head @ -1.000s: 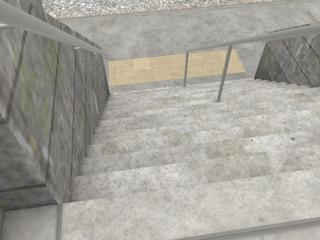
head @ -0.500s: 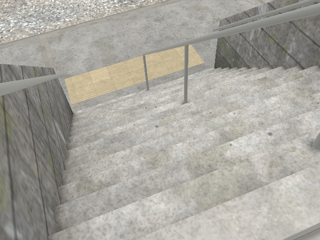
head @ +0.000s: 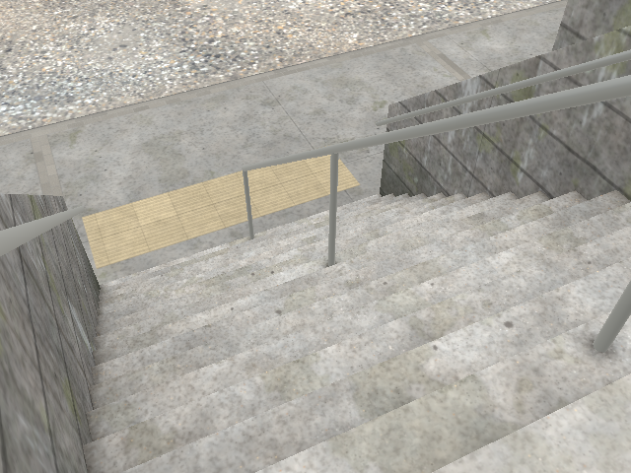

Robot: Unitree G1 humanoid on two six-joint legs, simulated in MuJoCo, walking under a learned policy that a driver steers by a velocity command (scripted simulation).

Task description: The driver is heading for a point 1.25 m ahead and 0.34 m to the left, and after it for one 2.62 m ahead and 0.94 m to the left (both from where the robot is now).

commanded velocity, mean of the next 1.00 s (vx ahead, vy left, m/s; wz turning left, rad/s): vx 0.87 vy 0.00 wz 0.43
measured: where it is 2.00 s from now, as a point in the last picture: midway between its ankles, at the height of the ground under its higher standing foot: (301, 440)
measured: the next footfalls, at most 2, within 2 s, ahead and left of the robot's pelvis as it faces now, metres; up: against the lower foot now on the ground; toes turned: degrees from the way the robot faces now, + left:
right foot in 0.20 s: +0.19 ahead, -0.18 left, +0.00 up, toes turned -3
left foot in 0.78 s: +0.55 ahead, +0.05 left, -0.20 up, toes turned +16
